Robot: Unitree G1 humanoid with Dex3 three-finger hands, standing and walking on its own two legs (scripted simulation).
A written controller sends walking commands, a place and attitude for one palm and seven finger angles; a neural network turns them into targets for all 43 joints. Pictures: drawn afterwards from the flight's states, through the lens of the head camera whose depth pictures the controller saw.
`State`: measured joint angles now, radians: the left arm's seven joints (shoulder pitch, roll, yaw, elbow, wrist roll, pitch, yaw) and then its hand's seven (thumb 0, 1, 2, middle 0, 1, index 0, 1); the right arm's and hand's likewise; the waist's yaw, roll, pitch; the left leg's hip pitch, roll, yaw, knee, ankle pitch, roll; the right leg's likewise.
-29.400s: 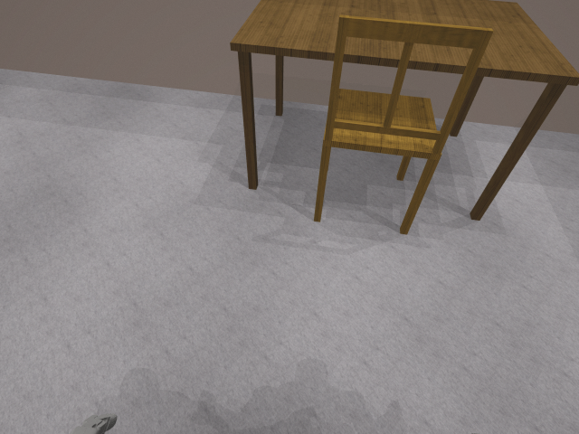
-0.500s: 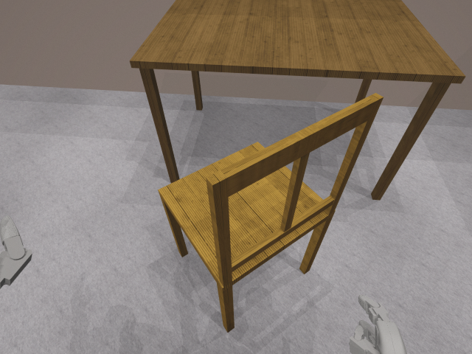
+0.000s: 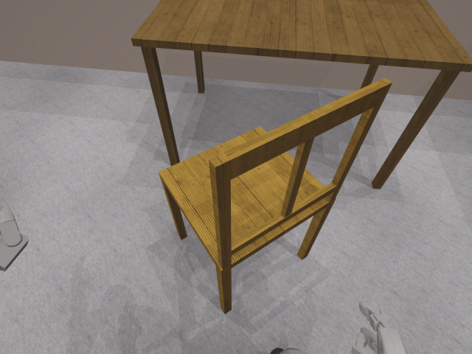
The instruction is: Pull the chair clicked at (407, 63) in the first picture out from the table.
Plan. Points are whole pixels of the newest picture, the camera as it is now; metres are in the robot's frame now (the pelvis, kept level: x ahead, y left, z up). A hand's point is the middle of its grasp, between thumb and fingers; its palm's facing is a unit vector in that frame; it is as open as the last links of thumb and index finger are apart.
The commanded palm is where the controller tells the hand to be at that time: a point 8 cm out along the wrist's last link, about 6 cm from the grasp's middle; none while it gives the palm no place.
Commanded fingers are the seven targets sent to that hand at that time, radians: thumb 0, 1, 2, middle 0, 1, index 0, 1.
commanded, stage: step back with the hand held close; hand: left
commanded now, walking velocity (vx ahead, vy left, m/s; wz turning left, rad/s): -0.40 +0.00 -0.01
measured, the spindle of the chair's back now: (295, 181) +0.50 -0.10 -0.06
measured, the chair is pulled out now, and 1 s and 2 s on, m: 0.47 0.47 0.47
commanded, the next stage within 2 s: stop stepping back and stand still in 1.18 s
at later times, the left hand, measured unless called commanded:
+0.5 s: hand (11, 240) +0.21 +0.28 +0.17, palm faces +0.42 -0.73 -0.53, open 7.4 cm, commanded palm +0.13 +0.31 +0.19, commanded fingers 0.00 0.90 0.90 -0.20 -0.30 -0.20 -0.30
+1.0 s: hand (12, 276) +0.16 +0.25 +0.18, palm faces +0.30 -0.75 -0.59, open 7.4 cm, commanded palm +0.10 +0.29 +0.19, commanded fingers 0.00 0.90 0.90 -0.20 -0.30 -0.20 -0.30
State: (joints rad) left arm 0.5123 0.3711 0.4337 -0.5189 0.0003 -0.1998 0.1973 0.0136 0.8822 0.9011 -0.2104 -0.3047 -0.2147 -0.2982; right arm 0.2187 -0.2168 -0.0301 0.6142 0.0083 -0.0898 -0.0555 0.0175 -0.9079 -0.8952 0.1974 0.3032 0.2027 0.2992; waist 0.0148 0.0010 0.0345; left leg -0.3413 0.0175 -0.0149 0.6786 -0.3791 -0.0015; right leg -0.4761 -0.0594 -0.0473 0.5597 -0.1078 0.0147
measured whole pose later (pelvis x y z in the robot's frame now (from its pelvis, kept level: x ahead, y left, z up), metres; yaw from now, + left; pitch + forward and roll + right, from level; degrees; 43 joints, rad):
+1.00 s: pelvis -0.05 -0.01 +0.01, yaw -2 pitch +2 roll +2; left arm 0.66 0.51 0.51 -0.59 -0.05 -0.27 0.15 0.01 0.88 0.90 -0.21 -0.31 -0.22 -0.30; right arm 0.12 -0.18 -0.07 0.62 0.02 -0.11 -0.07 0.02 -0.91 -0.90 0.20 0.30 0.20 0.30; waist -0.01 -0.08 0.07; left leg -0.32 0.04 0.07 0.50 -0.21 -0.02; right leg -0.41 -0.03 0.02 0.77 -0.44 0.01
